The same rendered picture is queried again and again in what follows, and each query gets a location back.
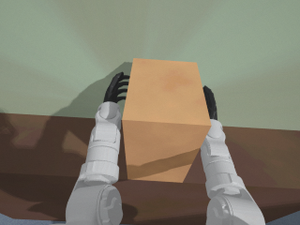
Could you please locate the robot right hand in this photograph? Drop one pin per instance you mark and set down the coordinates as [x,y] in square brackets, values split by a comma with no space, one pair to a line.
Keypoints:
[210,103]

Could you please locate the pedestal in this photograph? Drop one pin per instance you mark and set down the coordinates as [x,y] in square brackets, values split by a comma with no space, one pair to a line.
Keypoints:
[41,157]

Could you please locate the right robot forearm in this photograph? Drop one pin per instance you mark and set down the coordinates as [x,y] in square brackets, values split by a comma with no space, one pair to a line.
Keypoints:
[221,176]

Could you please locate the left robot forearm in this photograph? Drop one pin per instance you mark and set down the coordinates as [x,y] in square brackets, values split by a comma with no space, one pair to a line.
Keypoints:
[100,167]

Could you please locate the carton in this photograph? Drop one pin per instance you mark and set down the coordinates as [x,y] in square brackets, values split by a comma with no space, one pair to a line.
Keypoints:
[165,119]

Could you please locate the left robot upper arm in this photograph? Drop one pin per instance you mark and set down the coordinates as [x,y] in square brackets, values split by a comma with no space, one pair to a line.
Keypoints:
[95,205]

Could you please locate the robot left hand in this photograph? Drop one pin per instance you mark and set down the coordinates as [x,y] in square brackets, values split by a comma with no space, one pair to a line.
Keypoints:
[112,92]

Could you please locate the right robot upper arm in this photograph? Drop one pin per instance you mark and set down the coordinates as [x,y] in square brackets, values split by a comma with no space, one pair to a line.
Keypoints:
[228,210]

